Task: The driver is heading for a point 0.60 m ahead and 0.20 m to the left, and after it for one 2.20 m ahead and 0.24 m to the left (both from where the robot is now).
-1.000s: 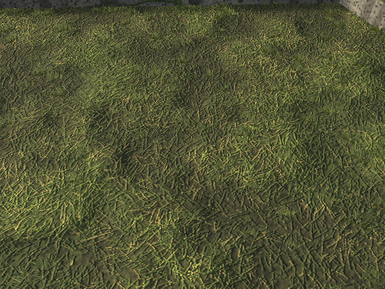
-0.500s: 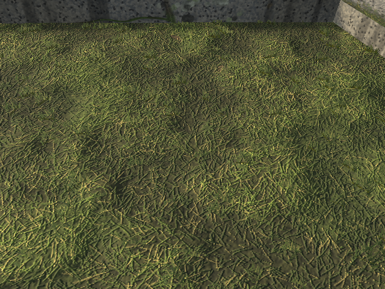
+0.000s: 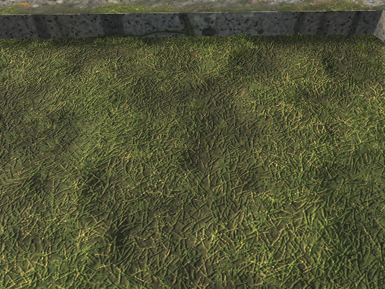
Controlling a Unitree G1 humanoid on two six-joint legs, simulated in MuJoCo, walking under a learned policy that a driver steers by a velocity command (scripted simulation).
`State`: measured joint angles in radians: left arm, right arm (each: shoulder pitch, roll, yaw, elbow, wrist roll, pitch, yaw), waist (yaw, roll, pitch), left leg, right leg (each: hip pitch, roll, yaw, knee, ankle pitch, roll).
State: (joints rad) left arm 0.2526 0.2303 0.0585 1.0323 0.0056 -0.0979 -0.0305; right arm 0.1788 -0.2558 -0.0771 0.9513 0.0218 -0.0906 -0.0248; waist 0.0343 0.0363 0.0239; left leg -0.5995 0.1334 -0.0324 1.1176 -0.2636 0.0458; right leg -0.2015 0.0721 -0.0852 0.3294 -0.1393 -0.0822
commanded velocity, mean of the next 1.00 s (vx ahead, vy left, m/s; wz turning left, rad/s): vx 0.16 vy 0.00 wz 0.05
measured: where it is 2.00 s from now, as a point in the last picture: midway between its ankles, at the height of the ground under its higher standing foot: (140, 216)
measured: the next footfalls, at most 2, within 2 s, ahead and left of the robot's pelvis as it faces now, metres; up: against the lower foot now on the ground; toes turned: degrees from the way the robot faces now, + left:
left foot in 0.28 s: +0.34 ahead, +0.15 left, +0.00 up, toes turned +2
right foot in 0.60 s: +0.28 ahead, -0.09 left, +0.00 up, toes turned -1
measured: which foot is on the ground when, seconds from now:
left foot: up 0.00-0.26, down 0.28-0.92, up 0.94-1.00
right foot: down 0.00-0.30, up 0.32-0.58, down 0.60-1.00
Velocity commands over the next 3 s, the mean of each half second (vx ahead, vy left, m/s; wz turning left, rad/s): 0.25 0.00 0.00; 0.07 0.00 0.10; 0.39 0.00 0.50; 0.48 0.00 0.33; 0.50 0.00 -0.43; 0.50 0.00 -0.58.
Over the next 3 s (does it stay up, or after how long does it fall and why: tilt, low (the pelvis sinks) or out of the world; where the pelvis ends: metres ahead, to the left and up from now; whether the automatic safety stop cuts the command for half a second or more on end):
stays up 1.25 0.38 0.00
